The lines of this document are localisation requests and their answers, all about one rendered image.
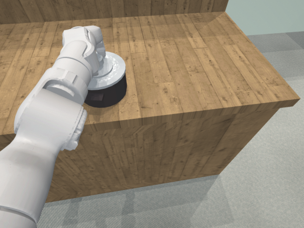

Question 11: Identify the left robot hand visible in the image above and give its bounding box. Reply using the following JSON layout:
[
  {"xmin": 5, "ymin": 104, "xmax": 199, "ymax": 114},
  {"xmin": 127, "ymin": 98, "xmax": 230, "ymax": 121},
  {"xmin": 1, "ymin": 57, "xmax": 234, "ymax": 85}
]
[{"xmin": 85, "ymin": 25, "xmax": 106, "ymax": 76}]

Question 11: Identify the knob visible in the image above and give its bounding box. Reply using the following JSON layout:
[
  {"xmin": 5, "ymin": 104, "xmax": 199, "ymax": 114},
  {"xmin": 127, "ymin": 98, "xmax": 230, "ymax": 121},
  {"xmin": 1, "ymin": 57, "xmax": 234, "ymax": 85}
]
[{"xmin": 97, "ymin": 54, "xmax": 104, "ymax": 67}]

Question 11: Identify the robot left upper arm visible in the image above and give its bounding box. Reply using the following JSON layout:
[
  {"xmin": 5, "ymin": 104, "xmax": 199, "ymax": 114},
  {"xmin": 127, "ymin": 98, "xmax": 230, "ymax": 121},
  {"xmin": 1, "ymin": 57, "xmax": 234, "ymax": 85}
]
[{"xmin": 0, "ymin": 88, "xmax": 87, "ymax": 228}]

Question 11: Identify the table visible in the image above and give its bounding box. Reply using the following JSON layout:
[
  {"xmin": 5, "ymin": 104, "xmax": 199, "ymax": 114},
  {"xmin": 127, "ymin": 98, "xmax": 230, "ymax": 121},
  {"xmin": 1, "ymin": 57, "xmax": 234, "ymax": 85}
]
[{"xmin": 0, "ymin": 0, "xmax": 300, "ymax": 203}]

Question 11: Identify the pot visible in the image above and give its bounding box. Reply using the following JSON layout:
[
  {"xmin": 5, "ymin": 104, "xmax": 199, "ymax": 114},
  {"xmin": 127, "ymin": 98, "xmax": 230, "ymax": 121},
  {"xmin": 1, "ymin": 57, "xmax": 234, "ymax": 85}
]
[{"xmin": 84, "ymin": 74, "xmax": 127, "ymax": 108}]

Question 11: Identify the left robot forearm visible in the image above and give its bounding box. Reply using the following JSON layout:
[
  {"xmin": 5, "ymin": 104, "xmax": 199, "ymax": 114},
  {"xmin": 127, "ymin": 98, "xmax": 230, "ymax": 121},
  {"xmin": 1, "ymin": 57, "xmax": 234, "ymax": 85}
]
[{"xmin": 14, "ymin": 26, "xmax": 100, "ymax": 134}]

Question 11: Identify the lid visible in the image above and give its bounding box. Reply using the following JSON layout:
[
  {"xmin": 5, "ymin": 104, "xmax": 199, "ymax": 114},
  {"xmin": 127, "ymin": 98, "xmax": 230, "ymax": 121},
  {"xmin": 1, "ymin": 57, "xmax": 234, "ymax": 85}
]
[{"xmin": 87, "ymin": 51, "xmax": 126, "ymax": 90}]

